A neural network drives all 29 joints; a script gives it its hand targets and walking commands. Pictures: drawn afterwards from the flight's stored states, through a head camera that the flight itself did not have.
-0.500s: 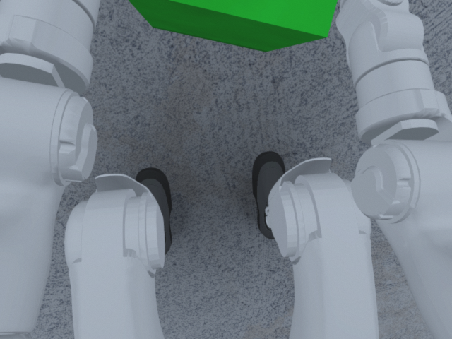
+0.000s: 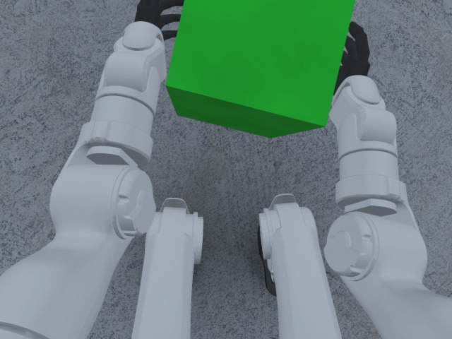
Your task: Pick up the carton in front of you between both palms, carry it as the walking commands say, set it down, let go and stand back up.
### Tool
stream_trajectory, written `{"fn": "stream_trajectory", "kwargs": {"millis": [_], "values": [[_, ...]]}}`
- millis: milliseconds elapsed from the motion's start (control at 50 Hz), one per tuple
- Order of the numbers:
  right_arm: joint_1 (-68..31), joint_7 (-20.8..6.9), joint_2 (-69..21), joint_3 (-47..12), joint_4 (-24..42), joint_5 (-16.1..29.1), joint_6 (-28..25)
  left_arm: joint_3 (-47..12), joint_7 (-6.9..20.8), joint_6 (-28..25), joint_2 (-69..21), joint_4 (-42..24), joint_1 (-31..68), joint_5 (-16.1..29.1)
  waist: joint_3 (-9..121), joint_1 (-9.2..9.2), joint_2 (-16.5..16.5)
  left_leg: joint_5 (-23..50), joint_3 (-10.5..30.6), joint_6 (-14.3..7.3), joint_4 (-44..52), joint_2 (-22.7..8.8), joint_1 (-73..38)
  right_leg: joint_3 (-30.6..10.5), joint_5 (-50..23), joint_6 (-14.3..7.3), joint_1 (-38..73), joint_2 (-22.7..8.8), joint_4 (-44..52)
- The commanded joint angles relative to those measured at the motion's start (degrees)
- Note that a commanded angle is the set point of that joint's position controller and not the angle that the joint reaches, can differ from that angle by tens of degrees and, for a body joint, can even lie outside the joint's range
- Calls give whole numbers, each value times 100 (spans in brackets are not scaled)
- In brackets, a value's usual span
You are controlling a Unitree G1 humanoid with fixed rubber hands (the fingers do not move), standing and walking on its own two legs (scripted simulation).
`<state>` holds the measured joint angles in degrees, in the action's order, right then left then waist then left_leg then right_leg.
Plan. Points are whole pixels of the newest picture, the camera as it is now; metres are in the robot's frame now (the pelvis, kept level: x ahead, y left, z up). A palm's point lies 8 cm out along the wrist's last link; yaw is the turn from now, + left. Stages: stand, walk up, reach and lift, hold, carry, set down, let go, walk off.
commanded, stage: reach and lift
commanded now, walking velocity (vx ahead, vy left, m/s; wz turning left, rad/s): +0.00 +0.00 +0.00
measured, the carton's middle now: (246, 62) +0.55 -0.03 -0.13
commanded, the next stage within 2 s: none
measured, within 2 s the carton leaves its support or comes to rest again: neither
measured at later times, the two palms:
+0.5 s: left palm (98, 5) +0.51 +0.14 +0.07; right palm (399, 59) +0.48 -0.16 +0.06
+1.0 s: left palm out of the picture +0.45 +0.14 +0.23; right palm out of the picture +0.44 -0.16 +0.22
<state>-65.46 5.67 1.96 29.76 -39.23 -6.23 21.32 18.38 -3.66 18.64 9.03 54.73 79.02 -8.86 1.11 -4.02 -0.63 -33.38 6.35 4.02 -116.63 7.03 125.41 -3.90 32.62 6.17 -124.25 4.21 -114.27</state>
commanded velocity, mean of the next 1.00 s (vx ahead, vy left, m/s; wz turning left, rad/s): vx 0.00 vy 0.00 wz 0.00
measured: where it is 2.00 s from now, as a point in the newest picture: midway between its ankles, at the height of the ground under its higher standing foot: (224, 272)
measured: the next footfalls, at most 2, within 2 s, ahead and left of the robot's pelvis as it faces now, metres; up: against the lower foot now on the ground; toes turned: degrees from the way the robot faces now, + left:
none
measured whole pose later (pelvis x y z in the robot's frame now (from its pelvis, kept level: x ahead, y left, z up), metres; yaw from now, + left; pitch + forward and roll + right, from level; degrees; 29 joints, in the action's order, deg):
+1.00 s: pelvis +0.07 +0.00 +0.26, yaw +3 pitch +29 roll -1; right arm -30.6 0.5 -6.8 23.8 -30.4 -13.3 21.8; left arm 21.6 -1.8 18.9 -6.8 34.6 34.6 -12.8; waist 14.1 -2.3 -1.2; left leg -25.0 8.5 1.8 -63.7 5.7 67.6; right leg -6.8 24.7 3.1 -67.1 3.7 -62.6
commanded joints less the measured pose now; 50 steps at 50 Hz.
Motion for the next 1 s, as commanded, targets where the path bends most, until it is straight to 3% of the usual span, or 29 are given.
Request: {"fn": "stream_trajectory", "kwargs": {"millis": [0, 20, 40, 140, 160, 180, 220, 240, 260, 280, 300, 340, 380, 500, 520, 540, 620, 640, 660, 680, 740, 800, 820, 840, 860, 880, 900, 960, 980], "values": [[-3854, -1664, -5229, -2107, -23, 76, -46, -1005, 1539, 247, -6278, 878, 1646, -145, 5798, -177, -581, 956, -1228, -221, 1834, 367, -3024, 1181, -1473, -270, 3319, 502, 1553], [-4021, -1782, -5237, -1985, -402, 126, 29, -974, 1552, 154, -6146, 463, 2036, -167, 5163, 116, -645, 580, -1273, -249, 2084, 411, -2772, 1140, -915, -362, 2792, 535, 1723], [-3504, -1780, -4989, -1780, -461, -259, 82, -965, 1547, 287, -5891, 577, 1738, -306, 5084, -256, -625, 459, -1097, -244, 2091, 346, -2851, 1306, -818, -290, 2579, 443, 1588], [-3956, -1762, -4618, -1168, -691, -685, 164, -342, 1586, 388, -5521, 580, 2278, -611, 5146, -298, -647, -200, -1061, -289, 2593, 314, -3040, 1211, -171, -421, 2818, 453, 2211], [-4471, -1714, -4860, -1740, 281, -404, -4, -321, 1619, 342, -5845, 699, 2198, -558, 5358, 64, -450, -105, -1211, -314, 2717, 379, -2980, 1128, -249, -382, 3256, 482, 2410], [-4241, -1718, -5061, -1625, -326, -503, 107, -634, 1572, 279, -6186, 204, 2464, -230, 5522, -367, -437, -134, -1068, -328, 2868, 396, -3237, 1212, -344, -430, 3506, 450, 2498], [-4415, -1792, -5402, -2047, -108, -110, 96, -1039, 1591, 288, -6343, 212, 2393, -124, 5927, -320, -582, 437, -956, -305, 3024, 341, -3731, 1201, -840, -424, 3698, 472, 2448], [-4460, -1829, -5681, -2202, 250, 171, 52, -1117, 1603, 313, -6172, 95, 2490, -252, 6399, 121, -824, 453, -1135, -259, 3049, 340, -4256, 1137, -979, -402, 4018, 502, 2553], [-4894, -1826, -5487, -2365, 776, -14, -16, -1050, 1620, 351, -6699, 443, 1984, -102, 6338, -359, -463, 477, -970, -283, 3120, 364, -4120, 1284, -1045, -358, 3941, 503, 2506], [-4370, -1842, -5777, -2870, 493, 205, 71, -1432, 1639, 280, -6865, -333, 2290, 7, 7231, 38, -581, 1100, -1136, -209, 3013, 411, -4555, 1095, -1458, -339, 4651, 470, 2682], [-4393, -1848, -5752, -3005, 820, 277, 38, -1712, 1650, 325, -7143, -384, 2071, 191, 7412, -224, -421, 1163, -1035, -200, 3026, 394, -4971, 1393, -1364, -264, 4249, 525, 2577], [-3990, -1935, -6083, -3147, 674, 241, 199, -1590, 1626, 434, -6853, -102, 1305, 39, 7511, 270, -168, 1471, -1038, -278, 3143, 384, -5122, 1310, -1453, -202, 4312, 432, 2645], [-3529, -1999, -6062, -3649, 1375, 472, 221, -2259, 1675, 401, -7376, -1085, 1422, 595, 8252, -276, -135, 2179, -1132, -167, 3039, 445, -5207, 1197, -2405, -283, 5392, 474, 2840], [-2438, -2075, -5893, -3299, 671, 294, 231, -2307, 1561, 546, -7509, -785, 504, 489, 6408, -144, -802, 1777, -1073, -54, 3877, 405, -5597, 1141, -1740, -462, 4932, 458, 3404], [-2355, -2069, -6184, -3651, 884, 397, 166, -2655, 1534, 436, -7612, -1147, 700, 668, 7087, -342, -248, 1997, -865, -75, 3810, 346, -6056, 1146, -1920, -440, 5139, 523, 3449], [-2532, -1978, -5851, -3564, 879, 475, 102, -2460, 1516, 379, -7678, -828, 103, 635, 6559, 22, -552, 2189, -990, -80, 3823, 387, -5531, 988, -2098, -411, 5415, 466, 3531], [-2121, -1875, -6233, -3829, 992, 591, 56, -2331, 1489, 259, -7576, -749, -352, 441, 6046, 150, -201, 1983, -940, -161, 4373, 447, -6092, 902, -2055, -289, 6096, 558, 4079], [-1803, -1912, -6198, -3573, 569, 378, 88, -2345, 1446, 250, -7386, -962, -200, 487, 5656, -154, 61, 1887, -766, -161, 4613, 387, -6380, 1002, -1870, -295, 5775, 570, 4203], [-1245, -1863, -6318, -3508, 446, 297, 64, -2090, 1508, 292, -7209, -614, -1011, 124, 5240, 215, -205, 1733, -795, -214, 4735, 358, -6027, 801, -1802, -304, 5979, 487, 4374], [-719, -1898, -6065, -3153, -140, -96, 144, -2167, 1526, 283, -7159, -668, -525, 120, 4654, -412, -56, 1278, -741, -165, 4993, 378, -5953, 854, -1498, -368, 5881, 482, 4712], [-1277, -1888, -6523, -3528, 717, 414, -123, -2352, 1505, 131, -7643, -934, -789, 182, 5293, 379, -403, 1998, -696, -226, 5189, 331, -7023, 705, -1887, -332, 6273, 479, 4752], [-604, -1853, -6453, -3832, 833, 393, -174, -2673, 1467, 56, -7938, -1293, -1199, 329, 5680, -54, -415, 2301, -600, -215, 5383, 314, -7508, 659, -2288, -451, 7082, 514, 5093], [-732, -1857, -6152, -3496, 553, 426, -124, -2513, 1490, 119, -7652, -1094, -1211, 358, 5094, 296, -455, 2050, -717, -189, 5669, 335, -7446, 596, -2071, -422, 7236, 520, 5273], [520, -1853, -6447, -3455, -101, -59, 48, -2598, 1508, 138, -7512, -1316, -1598, 248, 4670, -134, -232, 2071, -580, -197, 5902, 276, -7468, 524, -2204, -450, 7380, 466, 5584], [69, -1876, -6344, -3554, 320, 143, -10, -2518, 1551, 188, -7276, -1075, -1733, 219, 4441, 165, -206, 2220, -582, -199, 5999, 223, -7700, 511, -2223, -444, 7385, 470, 5647], [599, -1909, -6366, -3813, 414, 32, 5, -2859, 1549, 163, -7502, -1424, -1826, 326, 4573, -174, -269, 2620, -425, -161, 6035, 188, -8019, 511, -2489, -450, 7490, 427, 5745], [17, -1949, -6268, -3903, 789, 89, -8, -2577, 1547, 176, -7313, -1151, -2025, 196, 4512, 155, -217, 2603, -447, -199, 6190, 177, -7997, 564, -2256, -441, 7407, 432, 5806], [535, -1845, -5992, -3819, 778, 211, -181, -2671, 1527, 57, -7568, -1193, -2477, 293, 4418, 99, -477, 3130, -373, -178, 6478, 107, -8317, 403, -2869, -482, 8001, 384, 6109], [473, -1852, -6354, -4295, 1269, 319, -249, -2825, 1568, 58, -7759, -1278, -2826, 300, 4502, 333, -15, 2990, -356, -196, 6609, 162, -8728, 405, -2694, -436, 8208, 428, 6293]]}}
